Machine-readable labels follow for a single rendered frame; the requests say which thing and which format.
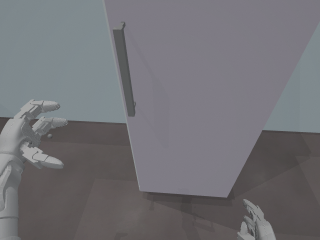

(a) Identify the fridge door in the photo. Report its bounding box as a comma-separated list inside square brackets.
[104, 0, 320, 198]

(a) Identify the handle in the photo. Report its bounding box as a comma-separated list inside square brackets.
[112, 21, 136, 117]

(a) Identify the robot left hand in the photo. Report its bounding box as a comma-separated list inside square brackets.
[0, 99, 68, 169]

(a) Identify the robot right hand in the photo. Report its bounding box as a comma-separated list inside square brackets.
[237, 199, 276, 240]

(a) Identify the robot left forearm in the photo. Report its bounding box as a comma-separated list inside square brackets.
[0, 153, 25, 240]

